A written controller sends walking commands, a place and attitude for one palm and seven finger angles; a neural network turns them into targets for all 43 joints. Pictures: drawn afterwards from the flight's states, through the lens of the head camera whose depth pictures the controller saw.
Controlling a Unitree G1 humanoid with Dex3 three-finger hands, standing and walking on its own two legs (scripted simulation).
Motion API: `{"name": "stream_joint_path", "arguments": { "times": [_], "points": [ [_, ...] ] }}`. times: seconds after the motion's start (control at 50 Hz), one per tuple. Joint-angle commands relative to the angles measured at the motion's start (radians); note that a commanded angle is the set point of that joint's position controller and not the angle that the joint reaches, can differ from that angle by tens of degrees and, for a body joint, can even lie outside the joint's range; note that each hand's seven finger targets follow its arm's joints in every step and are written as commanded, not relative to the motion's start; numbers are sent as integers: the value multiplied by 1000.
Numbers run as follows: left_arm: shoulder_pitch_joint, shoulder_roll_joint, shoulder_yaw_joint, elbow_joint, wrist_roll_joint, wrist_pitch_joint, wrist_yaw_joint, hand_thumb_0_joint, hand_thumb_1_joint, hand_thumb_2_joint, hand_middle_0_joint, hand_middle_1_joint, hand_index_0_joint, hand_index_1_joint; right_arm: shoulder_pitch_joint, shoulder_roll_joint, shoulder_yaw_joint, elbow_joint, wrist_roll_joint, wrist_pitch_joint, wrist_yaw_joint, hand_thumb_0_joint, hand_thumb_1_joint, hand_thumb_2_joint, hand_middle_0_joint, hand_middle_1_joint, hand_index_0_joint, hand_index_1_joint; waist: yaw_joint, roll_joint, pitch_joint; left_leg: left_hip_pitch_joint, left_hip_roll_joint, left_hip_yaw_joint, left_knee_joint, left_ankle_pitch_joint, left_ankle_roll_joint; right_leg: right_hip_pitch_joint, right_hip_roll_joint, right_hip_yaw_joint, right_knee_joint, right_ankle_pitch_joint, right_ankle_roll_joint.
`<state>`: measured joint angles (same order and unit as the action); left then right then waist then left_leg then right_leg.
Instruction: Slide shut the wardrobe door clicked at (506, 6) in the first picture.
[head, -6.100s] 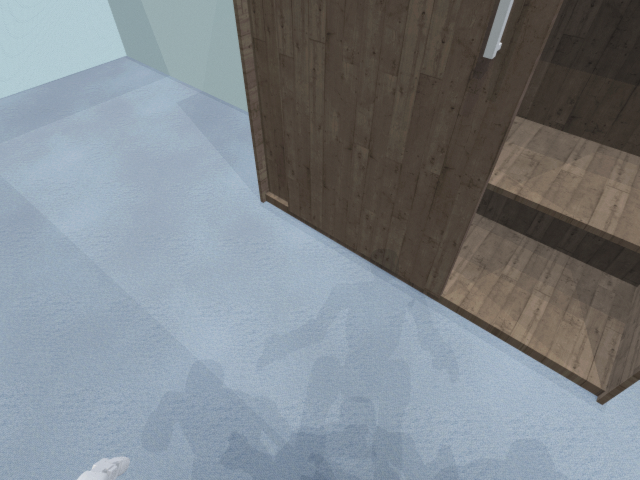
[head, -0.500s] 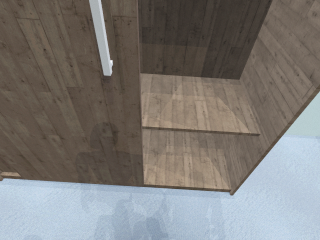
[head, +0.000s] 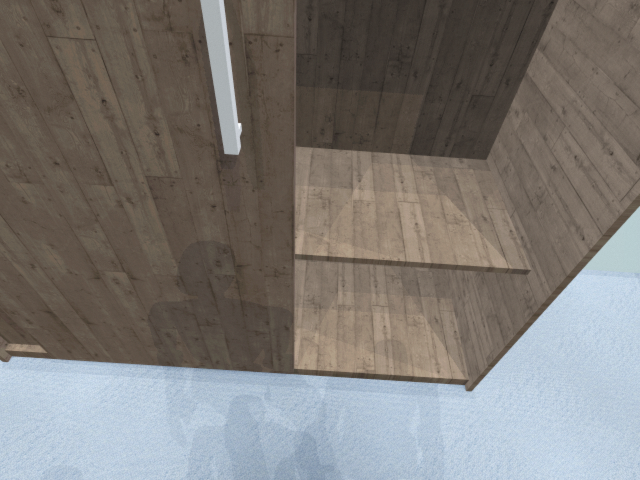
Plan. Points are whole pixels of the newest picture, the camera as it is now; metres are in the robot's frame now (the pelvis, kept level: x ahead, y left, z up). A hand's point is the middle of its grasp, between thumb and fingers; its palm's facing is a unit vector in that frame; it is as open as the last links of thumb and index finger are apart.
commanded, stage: come to a stop and stand still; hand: left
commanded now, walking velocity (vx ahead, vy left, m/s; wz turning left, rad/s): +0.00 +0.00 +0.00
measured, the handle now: (226, 72) +0.52 +0.17 +0.25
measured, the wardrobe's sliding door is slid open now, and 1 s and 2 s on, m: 0.56 0.56 0.56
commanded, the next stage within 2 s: look again from close up in 0.58 s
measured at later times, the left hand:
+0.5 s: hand out of the picture +0.00 +0.16 -0.18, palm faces +0.01 -0.99 -0.16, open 7.4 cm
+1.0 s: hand out of the picture +0.02 +0.16 -0.18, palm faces -0.01 -0.99 -0.16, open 7.4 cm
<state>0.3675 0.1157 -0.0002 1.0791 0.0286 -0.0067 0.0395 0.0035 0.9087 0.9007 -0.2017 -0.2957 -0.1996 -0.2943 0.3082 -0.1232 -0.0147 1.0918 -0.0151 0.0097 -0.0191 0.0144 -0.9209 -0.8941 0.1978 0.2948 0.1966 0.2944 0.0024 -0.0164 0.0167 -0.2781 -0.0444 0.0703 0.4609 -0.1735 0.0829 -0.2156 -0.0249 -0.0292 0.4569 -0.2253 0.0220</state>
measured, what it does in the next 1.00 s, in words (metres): stands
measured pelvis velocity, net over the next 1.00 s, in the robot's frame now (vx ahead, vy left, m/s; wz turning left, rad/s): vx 0.03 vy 0.00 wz -0.03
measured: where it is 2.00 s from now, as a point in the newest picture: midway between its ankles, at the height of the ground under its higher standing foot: outside the picture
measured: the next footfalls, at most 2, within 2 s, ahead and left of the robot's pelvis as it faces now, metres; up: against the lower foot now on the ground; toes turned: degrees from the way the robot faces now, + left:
none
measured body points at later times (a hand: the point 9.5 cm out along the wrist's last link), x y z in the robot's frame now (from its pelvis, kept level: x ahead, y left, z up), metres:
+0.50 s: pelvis +0.02 +0.01 +0.00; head +0.03 +0.01 +0.45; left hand +0.00 +0.22 -0.16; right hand +0.01 -0.21 -0.15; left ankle +0.05 +0.06 -0.74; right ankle +0.01 -0.14 -0.74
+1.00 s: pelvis +0.03 +0.00 +0.00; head +0.05 +0.01 +0.45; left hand +0.02 +0.21 -0.16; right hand +0.02 -0.21 -0.16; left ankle +0.05 +0.06 -0.74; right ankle +0.01 -0.14 -0.74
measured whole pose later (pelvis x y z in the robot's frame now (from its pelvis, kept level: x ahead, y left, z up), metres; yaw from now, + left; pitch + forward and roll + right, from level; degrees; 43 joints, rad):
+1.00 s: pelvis +0.03 +0.00 +0.00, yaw -2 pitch -1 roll +0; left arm 0.33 0.12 0.00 1.12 0.02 -0.01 0.04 0.00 0.91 0.90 -0.20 -0.30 -0.20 -0.29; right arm 0.29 -0.13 0.00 1.13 -0.01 -0.01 -0.03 0.01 -0.91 -0.89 0.20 0.29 0.20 0.29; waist 0.00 -0.01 0.03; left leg -0.19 -0.06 0.10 0.40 -0.20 0.08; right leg -0.15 -0.03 0.01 0.42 -0.26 0.03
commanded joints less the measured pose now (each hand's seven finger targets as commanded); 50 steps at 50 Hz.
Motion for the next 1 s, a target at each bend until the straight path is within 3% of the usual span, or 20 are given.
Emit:
{"name": "stream_joint_path", "arguments": {
  "times": [0.0,0.08,0.34,0.98],
  "points": [
    [99,78,12,-13,-3,-12,10,0,900,900,-200,-300,-200,-300,41,-118,-21,-31,5,-19,-5,0,-900,-900,200,300,200,300,4,46,76,-49,164,-204,-209,-252,-27,-18,-51,55,-66,-31,-42],
    [91,79,11,-10,-4,-15,12,0,900,900,-200,-300,-200,-300,46,-113,-21,-27,6,-21,-5,0,-900,-900,200,300,200,300,0,18,67,-9,157,-189,-188,-187,-30,-26,-56,68,-76,-9,-42],
    [69,87,10,-1,-7,-17,13,0,900,900,-200,-300,-200,-300,38,-115,-15,-10,7,-27,-6,0,-900,-900,200,300,200,300,-7,20,56,47,153,-158,-172,-76,-36,-14,-68,84,-87,49,-41],
    [56,85,9,19,-8,-11,13,0,900,900,-200,-300,-200,-300,49,-112,-8,19,8,-30,-12,0,-900,-900,200,300,200,300,-3,17,70,91,160,-142,-180,-11,-38,0,-69,84,-98,66,-38]
  ]
}}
